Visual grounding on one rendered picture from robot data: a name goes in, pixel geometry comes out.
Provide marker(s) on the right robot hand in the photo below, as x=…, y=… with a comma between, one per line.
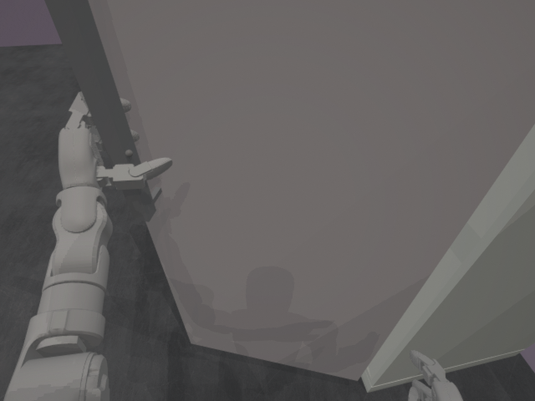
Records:
x=435, y=376

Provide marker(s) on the left robot hand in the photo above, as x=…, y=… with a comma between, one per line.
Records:
x=79, y=155

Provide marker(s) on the left robot forearm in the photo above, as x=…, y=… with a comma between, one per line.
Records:
x=69, y=318

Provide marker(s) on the robot left upper arm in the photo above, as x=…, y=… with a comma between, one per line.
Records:
x=74, y=377

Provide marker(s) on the fridge door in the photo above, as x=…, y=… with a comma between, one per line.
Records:
x=325, y=156

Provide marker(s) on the handle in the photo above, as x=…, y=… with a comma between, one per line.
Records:
x=79, y=35

